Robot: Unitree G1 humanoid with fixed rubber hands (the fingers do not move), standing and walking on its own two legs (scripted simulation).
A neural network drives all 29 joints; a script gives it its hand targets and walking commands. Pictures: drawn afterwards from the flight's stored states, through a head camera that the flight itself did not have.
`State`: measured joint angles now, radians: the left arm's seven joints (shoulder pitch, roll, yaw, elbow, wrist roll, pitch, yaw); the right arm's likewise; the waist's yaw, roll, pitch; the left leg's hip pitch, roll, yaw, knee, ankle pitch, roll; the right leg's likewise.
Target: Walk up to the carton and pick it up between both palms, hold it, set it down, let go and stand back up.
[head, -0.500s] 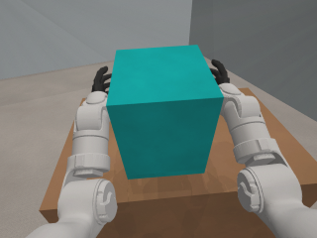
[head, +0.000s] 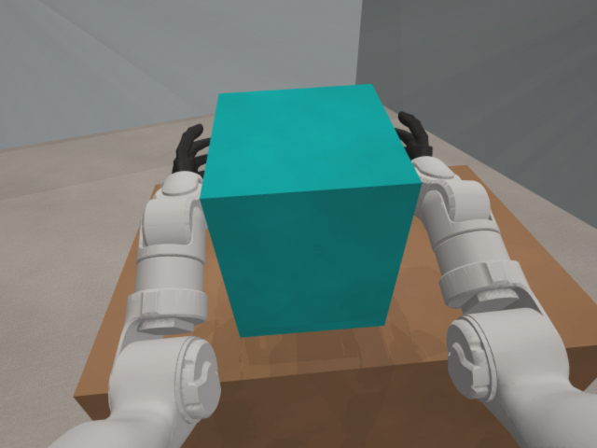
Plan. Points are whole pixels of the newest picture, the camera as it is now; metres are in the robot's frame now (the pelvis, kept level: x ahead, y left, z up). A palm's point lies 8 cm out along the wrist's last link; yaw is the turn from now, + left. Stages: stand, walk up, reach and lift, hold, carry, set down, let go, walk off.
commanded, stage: hold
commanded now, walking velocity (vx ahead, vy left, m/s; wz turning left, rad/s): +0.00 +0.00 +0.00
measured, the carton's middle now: (304, 213) +0.37 +0.00 +0.18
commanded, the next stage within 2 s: set down in 0.74 s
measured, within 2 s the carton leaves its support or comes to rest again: neither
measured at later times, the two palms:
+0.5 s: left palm (189, 182) +0.38 +0.15 +0.23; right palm (414, 169) +0.38 -0.14 +0.24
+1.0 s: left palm (187, 176) +0.39 +0.15 +0.24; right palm (413, 164) +0.39 -0.14 +0.24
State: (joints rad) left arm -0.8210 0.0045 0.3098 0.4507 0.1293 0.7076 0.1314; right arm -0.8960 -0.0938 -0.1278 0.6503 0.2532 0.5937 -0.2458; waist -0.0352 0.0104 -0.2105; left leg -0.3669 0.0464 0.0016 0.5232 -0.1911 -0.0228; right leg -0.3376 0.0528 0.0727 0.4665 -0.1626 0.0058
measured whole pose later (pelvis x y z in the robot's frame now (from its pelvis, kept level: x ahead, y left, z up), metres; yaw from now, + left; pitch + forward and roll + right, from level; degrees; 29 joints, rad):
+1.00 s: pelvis +0.00 +0.00 +0.00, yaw +0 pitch +1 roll -1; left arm -0.85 0.01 0.35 0.51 0.13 0.60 0.12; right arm -0.90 -0.08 -0.13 0.68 0.17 0.49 -0.21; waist -0.04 0.01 -0.19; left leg -0.34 0.05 0.00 0.52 -0.19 -0.02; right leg -0.32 0.05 0.07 0.47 -0.16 0.01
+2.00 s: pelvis +0.02 +0.00 +0.00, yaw +0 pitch +0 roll -1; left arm -0.74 -0.05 0.33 0.58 0.19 0.35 0.17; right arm -0.86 -0.07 -0.16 0.91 0.09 0.15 -0.08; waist 0.04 0.01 -0.05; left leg -0.29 0.05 0.00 0.48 -0.20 -0.02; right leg -0.26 0.05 0.07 0.43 -0.17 0.01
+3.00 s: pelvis +0.03 -0.01 +0.01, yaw +0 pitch +3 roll +0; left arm -0.73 -0.07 0.33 0.76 0.19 0.20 0.21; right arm -0.86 -0.11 -0.21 1.08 -0.05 0.01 0.00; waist 0.12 0.03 -0.06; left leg -0.29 0.05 0.00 0.44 -0.20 -0.03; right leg -0.28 0.05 0.07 0.43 -0.20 -0.01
